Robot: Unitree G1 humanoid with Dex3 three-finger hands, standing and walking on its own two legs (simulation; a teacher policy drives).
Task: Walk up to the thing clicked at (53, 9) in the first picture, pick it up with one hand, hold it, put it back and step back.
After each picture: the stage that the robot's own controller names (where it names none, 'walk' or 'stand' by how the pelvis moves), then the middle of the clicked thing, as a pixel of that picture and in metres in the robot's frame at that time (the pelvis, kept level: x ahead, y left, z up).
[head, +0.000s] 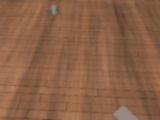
stand; (54, 10) +2.29 +0.49 -0.72
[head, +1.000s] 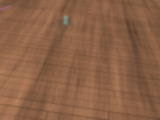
walk; (65, 20) +2.17 +0.23 -0.71
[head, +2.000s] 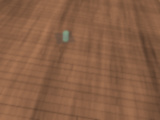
walk; (65, 36) +1.53 +0.15 -0.72
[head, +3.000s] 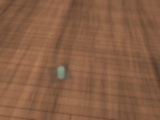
walk; (61, 72) +0.99 +0.19 -0.72
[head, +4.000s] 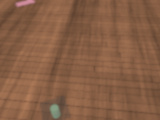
walk; (55, 111) +0.59 +0.24 -0.69
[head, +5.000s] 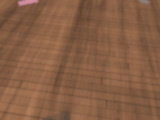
stand; out of the picture +0.43 +0.17 -0.70
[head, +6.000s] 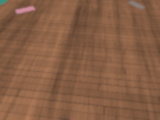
stand; out of the picture +0.41 +0.19 -0.72
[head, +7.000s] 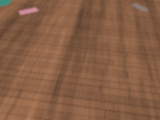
stand; out of the picture +0.39 +0.19 -0.73
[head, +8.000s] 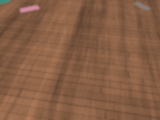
stand; out of the picture +0.38 +0.18 -0.73
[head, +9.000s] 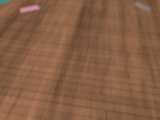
stand; out of the picture +0.38 +0.17 -0.73
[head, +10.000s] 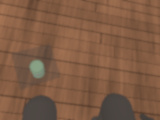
go down; (37, 69) +0.47 +0.18 -0.40
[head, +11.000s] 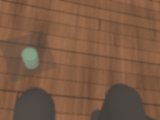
go down; (30, 58) +0.48 +0.19 -0.31
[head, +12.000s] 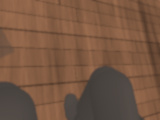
close in; out of the picture +0.48 +0.23 -0.23
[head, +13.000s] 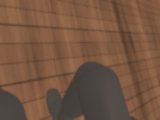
close; out of the picture +0.47 +0.25 -0.23
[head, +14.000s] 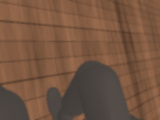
lift; out of the picture +0.46 +0.23 -0.24
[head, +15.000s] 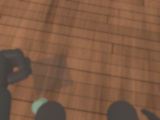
lift; (40, 105) +0.32 +0.20 -0.39
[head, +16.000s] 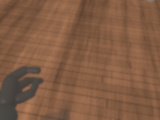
lift; out of the picture +0.27 +0.20 -0.67
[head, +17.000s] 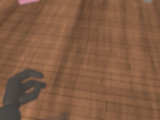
hold; out of the picture +0.26 +0.22 -0.68
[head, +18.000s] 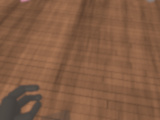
hold; out of the picture +0.27 +0.21 -0.67
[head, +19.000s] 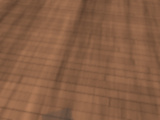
stand; out of the picture +0.27 +0.20 -0.64
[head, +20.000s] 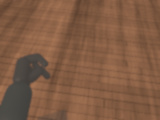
crouch; out of the picture +0.27 +0.20 -0.67
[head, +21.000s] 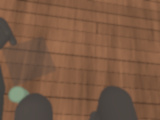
lower; (19, 95) +0.34 +0.22 -0.35
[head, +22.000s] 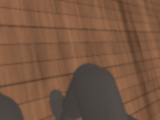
lower; out of the picture +0.32 +0.25 -0.25
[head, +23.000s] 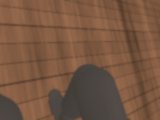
lower; out of the picture +0.32 +0.25 -0.25
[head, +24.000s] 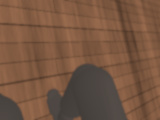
lower; out of the picture +0.32 +0.25 -0.26
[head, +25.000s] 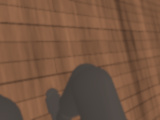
lower; out of the picture +0.32 +0.25 -0.26
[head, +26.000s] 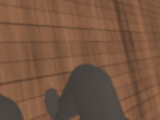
open; out of the picture +0.32 +0.25 -0.27
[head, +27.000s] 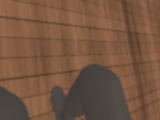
stand; out of the picture +0.32 +0.25 -0.25
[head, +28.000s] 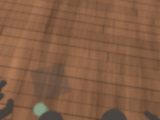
walk; (41, 110) +0.32 +0.21 -0.49
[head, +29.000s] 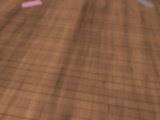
stand; out of the picture +0.27 +0.20 -0.66
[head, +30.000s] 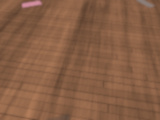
stand; out of the picture +0.27 +0.21 -0.66
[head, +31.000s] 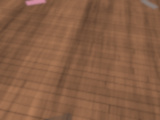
stand; out of the picture +0.27 +0.20 -0.69
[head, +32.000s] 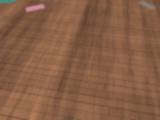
stand; out of the picture +0.27 +0.22 -0.72
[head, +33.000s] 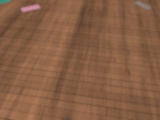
stand; out of the picture +0.26 +0.22 -0.72
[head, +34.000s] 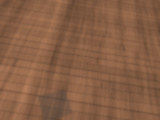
walk; out of the picture +0.33 +0.17 -0.70
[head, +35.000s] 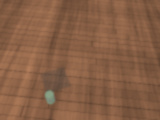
walk; (50, 97) +0.58 +0.25 -0.70
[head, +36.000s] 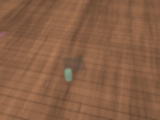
stand; (68, 74) +0.92 +0.19 -0.70
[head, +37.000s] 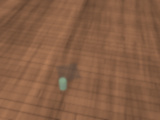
stand; (62, 83) +0.86 +0.20 -0.72
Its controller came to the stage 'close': yes
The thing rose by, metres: 0.21
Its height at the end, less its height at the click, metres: +0.00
